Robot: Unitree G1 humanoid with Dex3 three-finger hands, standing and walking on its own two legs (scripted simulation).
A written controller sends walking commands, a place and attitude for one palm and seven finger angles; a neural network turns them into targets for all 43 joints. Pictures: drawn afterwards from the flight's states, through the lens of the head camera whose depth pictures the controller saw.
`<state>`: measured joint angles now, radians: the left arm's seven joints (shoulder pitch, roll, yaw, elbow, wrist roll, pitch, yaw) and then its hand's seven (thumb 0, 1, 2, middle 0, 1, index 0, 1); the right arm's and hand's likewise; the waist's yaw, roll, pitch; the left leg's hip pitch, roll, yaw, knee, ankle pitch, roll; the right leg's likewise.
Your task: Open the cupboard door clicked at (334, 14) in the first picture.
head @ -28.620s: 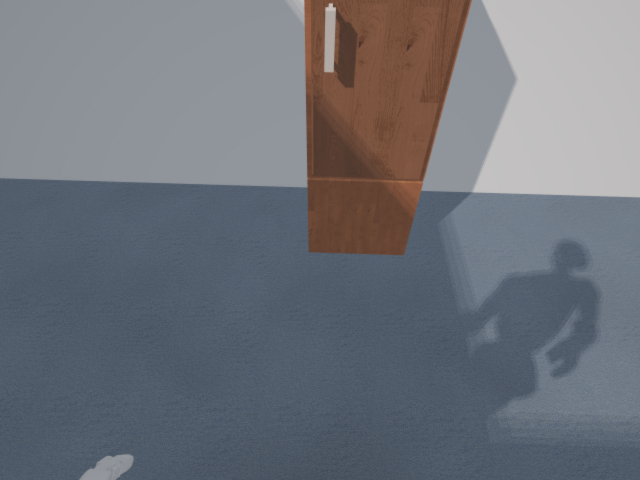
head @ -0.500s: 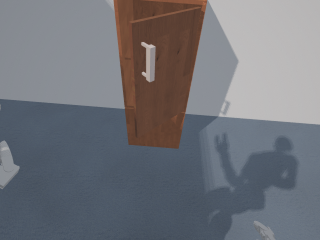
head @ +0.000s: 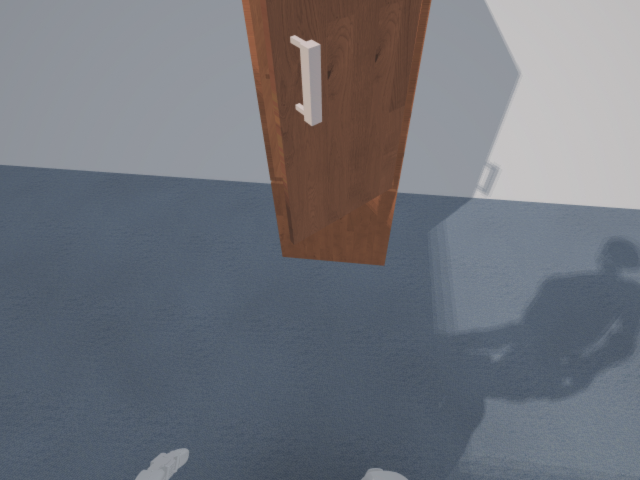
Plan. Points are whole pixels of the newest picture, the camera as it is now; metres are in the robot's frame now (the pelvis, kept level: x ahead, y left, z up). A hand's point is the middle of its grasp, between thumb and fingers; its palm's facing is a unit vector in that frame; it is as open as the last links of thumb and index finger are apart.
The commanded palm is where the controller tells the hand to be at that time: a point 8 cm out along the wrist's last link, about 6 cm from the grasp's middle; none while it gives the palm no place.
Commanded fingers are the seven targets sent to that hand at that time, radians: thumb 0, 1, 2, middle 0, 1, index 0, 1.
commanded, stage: let the arm hang, fingers relaxed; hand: left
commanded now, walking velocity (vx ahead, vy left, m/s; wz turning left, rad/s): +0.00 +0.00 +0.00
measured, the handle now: (304, 81) +0.72 +0.02 +0.13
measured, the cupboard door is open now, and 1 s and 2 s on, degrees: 45 45 45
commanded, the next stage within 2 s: look to check the result in 0.84 s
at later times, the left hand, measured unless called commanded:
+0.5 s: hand out of the picture +0.03 +0.20 -0.13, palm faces +0.04 -0.96 -0.26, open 7.4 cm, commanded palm none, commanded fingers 0.00 0.90 0.90 -0.20 -0.30 -0.20 -0.30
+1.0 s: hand out of the picture +0.05 +0.22 -0.13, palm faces +0.00 -0.96 -0.30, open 7.4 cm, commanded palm none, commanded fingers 0.00 0.90 0.90 -0.20 -0.30 -0.20 -0.30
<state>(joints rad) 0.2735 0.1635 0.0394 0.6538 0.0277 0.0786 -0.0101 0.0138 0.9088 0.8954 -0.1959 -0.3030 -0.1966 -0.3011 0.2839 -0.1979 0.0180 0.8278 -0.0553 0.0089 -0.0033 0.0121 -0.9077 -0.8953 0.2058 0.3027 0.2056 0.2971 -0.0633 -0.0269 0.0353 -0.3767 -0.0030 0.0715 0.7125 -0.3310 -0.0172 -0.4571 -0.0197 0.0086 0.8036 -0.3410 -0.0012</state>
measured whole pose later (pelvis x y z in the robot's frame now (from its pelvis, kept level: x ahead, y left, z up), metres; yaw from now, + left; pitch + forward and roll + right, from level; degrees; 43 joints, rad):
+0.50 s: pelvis -0.01 -0.01 +0.03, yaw +1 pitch -2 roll +0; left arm 0.19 0.20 0.03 1.11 0.01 0.00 0.02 0.01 0.91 0.89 -0.20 -0.30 -0.20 -0.30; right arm 0.23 -0.21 -0.01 1.09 -0.02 0.02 -0.03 0.01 -0.91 -0.90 0.20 0.30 0.20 0.30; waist 0.00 0.03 0.06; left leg -0.11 0.00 0.02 0.40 -0.26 0.01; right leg -0.22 0.05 -0.04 0.38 -0.12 -0.06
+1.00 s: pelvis +0.00 +0.00 +0.04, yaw +0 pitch -1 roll +0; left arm 0.15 0.24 0.03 1.14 0.01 -0.01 0.02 0.01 0.90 0.89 -0.20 -0.30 -0.20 -0.30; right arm 0.24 -0.25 -0.01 1.14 -0.02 0.01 -0.02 0.01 -0.91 -0.90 0.20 0.30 0.20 0.30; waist -0.02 0.03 0.07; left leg -0.08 -0.01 0.03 0.36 -0.25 0.02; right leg -0.21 0.04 -0.03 0.37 -0.13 -0.05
